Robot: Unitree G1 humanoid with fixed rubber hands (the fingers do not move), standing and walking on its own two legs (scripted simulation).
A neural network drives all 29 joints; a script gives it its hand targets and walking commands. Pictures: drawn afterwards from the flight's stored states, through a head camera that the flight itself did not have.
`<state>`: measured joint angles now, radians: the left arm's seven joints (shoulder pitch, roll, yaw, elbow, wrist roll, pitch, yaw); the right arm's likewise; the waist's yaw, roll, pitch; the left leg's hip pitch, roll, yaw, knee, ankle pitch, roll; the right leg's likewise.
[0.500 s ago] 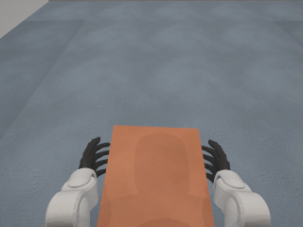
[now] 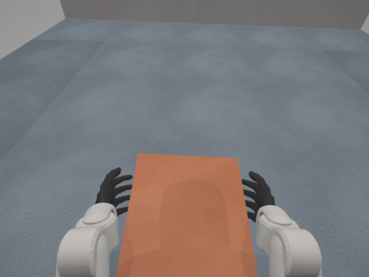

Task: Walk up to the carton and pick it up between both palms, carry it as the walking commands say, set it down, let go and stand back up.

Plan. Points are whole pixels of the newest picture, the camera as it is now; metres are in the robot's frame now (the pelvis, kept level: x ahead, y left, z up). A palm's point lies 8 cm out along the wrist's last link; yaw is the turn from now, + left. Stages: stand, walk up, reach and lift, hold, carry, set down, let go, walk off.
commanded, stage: carry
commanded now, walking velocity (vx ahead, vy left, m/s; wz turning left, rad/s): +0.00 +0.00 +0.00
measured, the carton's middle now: (183, 229) +0.24 +0.00 +0.01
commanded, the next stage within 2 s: none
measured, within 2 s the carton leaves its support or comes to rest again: neither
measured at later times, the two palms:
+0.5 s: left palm (99, 217) +0.23 +0.15 +0.10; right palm (257, 214) +0.23 -0.14 +0.09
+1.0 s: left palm (75, 224) +0.22 +0.19 +0.09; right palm (237, 222) +0.21 -0.10 +0.09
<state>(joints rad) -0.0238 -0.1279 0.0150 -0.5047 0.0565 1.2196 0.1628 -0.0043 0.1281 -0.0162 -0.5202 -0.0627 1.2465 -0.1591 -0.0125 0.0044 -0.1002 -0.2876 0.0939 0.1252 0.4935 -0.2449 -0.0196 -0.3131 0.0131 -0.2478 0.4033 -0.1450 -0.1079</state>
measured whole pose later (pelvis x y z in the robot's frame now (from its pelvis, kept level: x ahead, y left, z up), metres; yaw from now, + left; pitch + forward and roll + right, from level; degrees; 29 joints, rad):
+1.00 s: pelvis -0.03 +0.04 -0.01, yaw +1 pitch +2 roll +1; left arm -0.04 -0.13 0.03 -0.51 0.06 1.19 0.16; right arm -0.02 0.13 -0.01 -0.52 -0.05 1.22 -0.17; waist -0.01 -0.02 -0.06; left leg -0.30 -0.03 0.13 0.52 -0.26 0.06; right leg -0.40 -0.08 -0.21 0.51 -0.14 -0.05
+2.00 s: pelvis -0.16 +0.00 -0.01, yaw -1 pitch +0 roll +1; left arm -0.06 -0.13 0.04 -0.49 0.05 1.18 0.15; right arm -0.04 0.13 -0.02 -0.51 -0.05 1.22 -0.18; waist -0.05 -0.02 -0.03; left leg -0.21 -0.02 0.14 0.51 -0.34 0.06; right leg -0.49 -0.08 -0.31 0.39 -0.12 0.07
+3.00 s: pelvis -0.48 -0.07 -0.01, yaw -1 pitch +3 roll -1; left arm -0.11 -0.13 -0.03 -0.47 0.07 1.23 0.21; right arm -0.07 0.13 0.00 -0.51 -0.09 1.25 -0.24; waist 0.02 0.04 -0.05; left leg -0.56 0.07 0.06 0.71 -0.33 -0.04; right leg -0.29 -0.02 -0.10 0.56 -0.32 -0.02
